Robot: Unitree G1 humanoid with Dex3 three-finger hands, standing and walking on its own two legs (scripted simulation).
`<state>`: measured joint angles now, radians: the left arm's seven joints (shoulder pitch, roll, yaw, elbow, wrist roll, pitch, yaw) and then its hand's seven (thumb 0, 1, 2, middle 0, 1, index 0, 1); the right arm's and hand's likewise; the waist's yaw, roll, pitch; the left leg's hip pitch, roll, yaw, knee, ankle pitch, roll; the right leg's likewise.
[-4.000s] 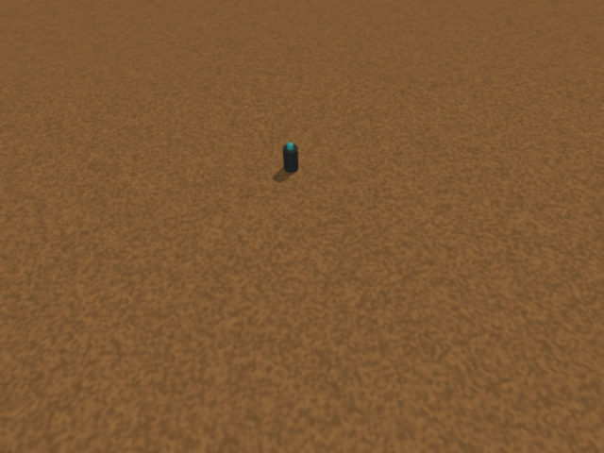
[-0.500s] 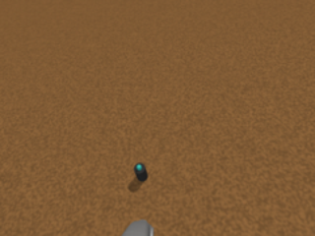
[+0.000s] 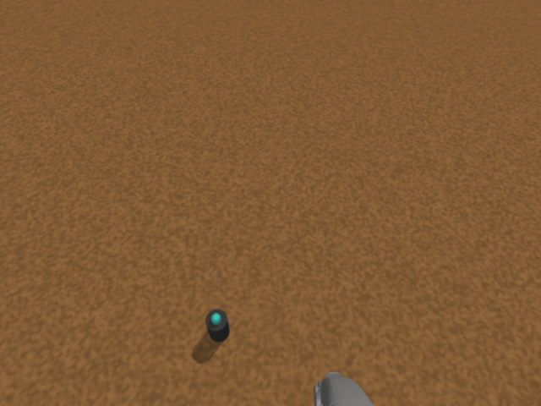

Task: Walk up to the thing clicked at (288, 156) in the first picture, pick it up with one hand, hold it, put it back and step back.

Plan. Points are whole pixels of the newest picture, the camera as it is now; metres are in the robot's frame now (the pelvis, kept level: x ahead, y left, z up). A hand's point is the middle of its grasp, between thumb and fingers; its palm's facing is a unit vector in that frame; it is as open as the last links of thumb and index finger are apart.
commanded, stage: walk up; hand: left
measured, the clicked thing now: (217, 324) +0.45 +0.18 -0.69
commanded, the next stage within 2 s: none
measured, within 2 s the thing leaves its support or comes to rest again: neither
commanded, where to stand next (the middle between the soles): +0.11 -0.03 m, yaw +0 degrees
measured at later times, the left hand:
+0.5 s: hand out of the picture +0.13 +0.25 -0.16, palm faces +0.01 -0.93 -0.36, open 7.4 cm
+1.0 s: hand out of the picture +0.14 +0.25 -0.15, palm faces +0.02 -0.94 -0.35, open 7.4 cm
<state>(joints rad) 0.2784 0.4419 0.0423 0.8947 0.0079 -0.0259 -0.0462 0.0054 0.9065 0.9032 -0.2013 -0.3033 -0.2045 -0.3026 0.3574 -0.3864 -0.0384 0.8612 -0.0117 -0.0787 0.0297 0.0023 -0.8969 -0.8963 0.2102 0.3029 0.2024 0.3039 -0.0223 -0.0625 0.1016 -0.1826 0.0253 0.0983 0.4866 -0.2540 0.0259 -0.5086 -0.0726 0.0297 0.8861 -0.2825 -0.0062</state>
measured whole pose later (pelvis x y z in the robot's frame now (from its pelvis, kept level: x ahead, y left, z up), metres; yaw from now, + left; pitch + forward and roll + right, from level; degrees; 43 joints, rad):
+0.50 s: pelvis +0.05 -0.01 -0.02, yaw +1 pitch -4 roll +1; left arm 0.19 0.39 0.02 0.92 0.01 0.00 -0.02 0.00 0.90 0.90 -0.20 -0.30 -0.21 -0.30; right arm 0.24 -0.40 -0.03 0.98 -0.02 -0.04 0.00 0.00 -0.90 -0.90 0.21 0.30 0.20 0.30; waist 0.02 -0.02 0.08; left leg -0.31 0.01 0.04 0.63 -0.25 0.01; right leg -0.35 -0.06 -0.04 0.67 -0.26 -0.01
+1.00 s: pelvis +0.09 -0.02 +0.00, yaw +1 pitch -2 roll +0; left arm 0.14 0.36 0.00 1.14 0.00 -0.02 -0.01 0.01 0.91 0.90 -0.20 -0.30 -0.21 -0.30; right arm 0.08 -0.36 0.00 1.08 0.00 -0.03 0.01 0.00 -0.90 -0.90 0.21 0.30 0.20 0.30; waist 0.03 0.02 0.05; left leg -0.19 0.03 0.03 0.44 -0.22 -0.01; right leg -0.16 -0.02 -0.03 0.43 -0.23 0.01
